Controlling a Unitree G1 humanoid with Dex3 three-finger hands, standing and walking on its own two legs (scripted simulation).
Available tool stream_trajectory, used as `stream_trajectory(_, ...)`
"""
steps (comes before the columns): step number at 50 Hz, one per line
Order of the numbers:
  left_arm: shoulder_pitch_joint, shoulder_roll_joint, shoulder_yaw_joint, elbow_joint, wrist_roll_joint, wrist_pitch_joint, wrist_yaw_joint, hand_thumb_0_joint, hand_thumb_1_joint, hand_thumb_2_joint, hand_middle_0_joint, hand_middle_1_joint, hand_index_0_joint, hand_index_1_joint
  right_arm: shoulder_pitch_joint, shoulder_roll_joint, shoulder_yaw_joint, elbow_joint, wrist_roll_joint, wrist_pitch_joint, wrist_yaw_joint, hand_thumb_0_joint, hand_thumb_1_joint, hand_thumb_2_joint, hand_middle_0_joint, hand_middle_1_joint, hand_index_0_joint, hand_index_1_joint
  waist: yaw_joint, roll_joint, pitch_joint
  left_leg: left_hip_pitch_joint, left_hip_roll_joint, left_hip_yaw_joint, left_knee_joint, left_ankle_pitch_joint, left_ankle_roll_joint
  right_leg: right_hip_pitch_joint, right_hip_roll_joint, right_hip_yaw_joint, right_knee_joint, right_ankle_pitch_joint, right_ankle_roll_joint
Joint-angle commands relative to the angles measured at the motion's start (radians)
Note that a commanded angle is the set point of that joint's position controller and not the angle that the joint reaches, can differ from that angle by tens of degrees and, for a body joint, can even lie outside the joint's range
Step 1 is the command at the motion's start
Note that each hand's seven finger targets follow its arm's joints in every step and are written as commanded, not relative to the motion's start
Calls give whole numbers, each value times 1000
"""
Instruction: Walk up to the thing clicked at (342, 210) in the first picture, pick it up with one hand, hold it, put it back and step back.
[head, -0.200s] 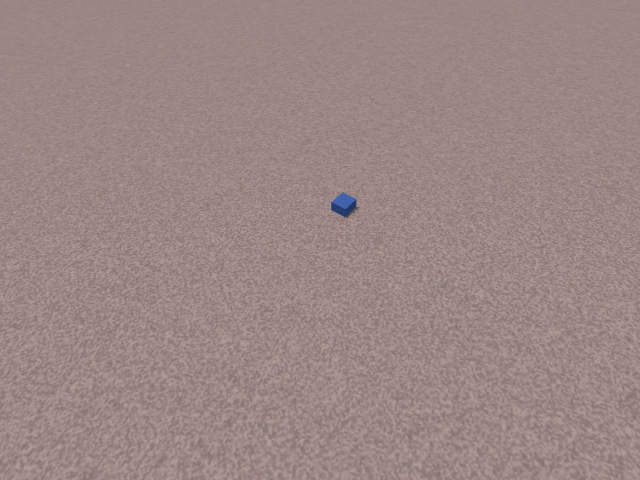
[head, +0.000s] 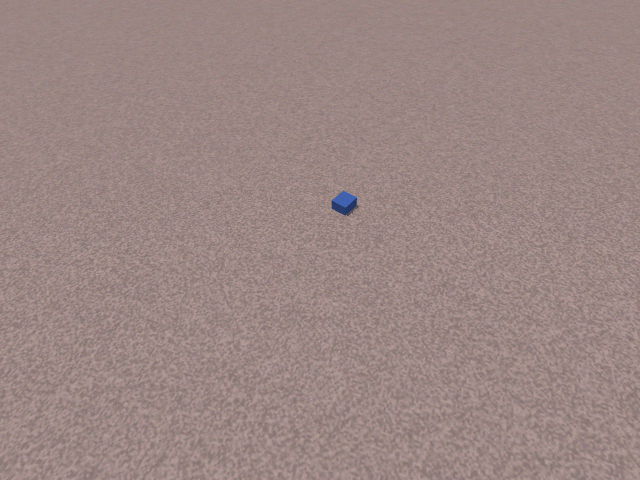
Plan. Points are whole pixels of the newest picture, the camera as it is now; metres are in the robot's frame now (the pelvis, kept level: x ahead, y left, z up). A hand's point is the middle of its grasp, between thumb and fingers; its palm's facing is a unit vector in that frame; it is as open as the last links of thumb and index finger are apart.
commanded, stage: stand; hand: left
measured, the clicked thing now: (344, 203) +1.43 -0.08 -0.76
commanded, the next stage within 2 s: walk up in 0.92 s
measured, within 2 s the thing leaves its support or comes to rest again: neither
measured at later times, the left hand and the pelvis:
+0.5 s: hand out of the picture +0.09 +0.25 -0.16, palm faces -0.03 -0.94 -0.34, open 7.4 cm; pelvis +0.01 +0.00 +0.00, yaw +0 degrees
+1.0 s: hand out of the picture +0.08 +0.26 -0.15, palm faces -0.06 -0.94 -0.33, open 7.4 cm; pelvis +0.01 +0.00 +0.00, yaw -2 degrees
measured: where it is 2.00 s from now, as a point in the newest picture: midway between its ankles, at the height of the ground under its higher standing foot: (381, 425)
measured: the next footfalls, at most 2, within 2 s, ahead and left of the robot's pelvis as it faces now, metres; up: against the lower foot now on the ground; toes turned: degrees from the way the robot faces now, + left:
right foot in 1.24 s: +0.18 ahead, -0.22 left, +0.00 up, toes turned -12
left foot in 1.68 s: +0.44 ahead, +0.00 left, +0.00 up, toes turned -4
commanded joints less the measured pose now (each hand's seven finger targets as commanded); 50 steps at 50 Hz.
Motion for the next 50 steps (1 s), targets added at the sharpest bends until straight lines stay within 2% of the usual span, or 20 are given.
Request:
stream_trajectory(1,-38,212,41,-58,-1,-23,14,0,900,900,-200,-300,-200,-300,-40,-204,-41,-63,4,-25,-10,0,-900,-900,200,300,200,300,-1,-8,-81,23,119,-100,-64,96,28,5,-118,90,-65,102,-31)
stream_trajectory(5,-40,215,42,-58,-1,-23,16,0,900,900,-200,-300,-200,-300,-42,-208,-43,-62,2,-24,-12,0,-900,-900,200,300,200,300,-2,-8,-85,33,118,-98,-61,121,26,3,-118,90,-67,120,-30)
stream_trajectory(7,-42,208,40,-56,-3,-21,16,0,900,900,-200,-300,-200,-300,-40,-209,-42,-59,1,-23,-13,0,-900,-900,200,300,200,300,-2,-3,-70,19,118,-95,-63,89,28,6,-120,95,-76,102,-30)
stream_trajectory(14,-43,214,41,-59,0,-23,19,0,900,900,-200,-300,-200,-300,-41,-208,-43,-61,3,-22,-13,0,-900,-900,200,300,200,300,-3,-11,-100,46,121,-91,-52,153,28,28,-124,90,-68,170,-29)
stream_trajectory(18,-43,213,40,-55,-3,-22,19,0,900,900,-200,-300,-200,-300,-31,-204,-40,-56,1,-19,-12,0,-900,-900,200,300,200,300,-4,-17,-57,18,119,-95,-70,101,25,4,-120,89,-84,101,-29)
stream_trajectory(24,-39,212,40,-56,-1,-24,19,0,900,900,-200,-300,-200,-300,-38,-207,-44,-58,2,-17,-9,0,-900,-900,200,300,200,300,-3,-8,-54,13,119,-98,-71,68,25,6,-118,91,-95,68,-29)
stream_trajectory(32,-35,215,39,-64,-1,-27,18,0,900,900,-200,-300,-200,-300,-35,-211,-44,-62,2,-20,-10,0,-900,-900,200,300,200,300,-4,4,-96,41,122,-90,-58,126,29,31,-126,94,-83,152,-31)
stream_trajectory(37,-40,213,39,-60,-2,-22,17,0,900,900,-200,-300,-200,-300,-32,-208,-40,-61,1,-22,-12,0,-900,-900,200,300,200,300,-1,7,-84,25,125,-97,-74,135,27,41,-123,89,-74,140,-29)
stream_trajectory(45,-32,207,37,-55,0,-19,18,0,900,900,-200,-300,-200,-300,-34,-215,-45,-58,2,-19,-12,0,-900,-900,200,300,200,300,0,-4,-51,17,122,-104,-86,95,25,11,-115,81,-86,74,-27)
stream_trajectory(46,20,307,110,-133,25,-22,-20,0,900,900,-200,-300,-200,-300,64,-337,-121,-120,-26,-47,5,0,-900,-900,200,300,200,300,-34,-18,-173,145,125,-117,-9,-430,100,-97,-52,100,19,-370,-61)
stream_trajectory(47,-51,282,108,-140,28,-15,-36,0,900,900,-200,-300,-200,-300,110,-356,-137,-94,-32,-54,10,0,-900,-900,200,300,200,300,-77,49,-77,206,177,-194,-76,-614,136,-348,-26,52,138,-440,-51)
stream_trajectory(48,-96,254,108,-170,28,-8,-48,0,900,900,-200,-300,-200,-300,138,-387,-157,-99,-35,-58,11,0,-900,-900,200,300,200,300,-100,187,-7,203,322,-350,-212,-713,194,-484,-9,-19,376,-308,-31)
stream_trajectory(49,-117,268,112,-194,39,-9,-55,0,900,900,-200,-300,-200,-300,130,-401,-168,-122,-33,-66,11,0,-900,-900,200,300,200,300,-100,152,38,168,431,-428,-253,-672,247,-575,-57,44,474,-286,-30)
stream_trajectory(50,-118,269,114,-208,31,-15,-58,0,900,900,-200,-300,-200,-300,100,-394,-166,-142,-33,-73,11,0,-900,-900,200,300,200,300,-82,103,79,107,457,-450,-261,-595,255,-574,-87,110,521,-260,-30)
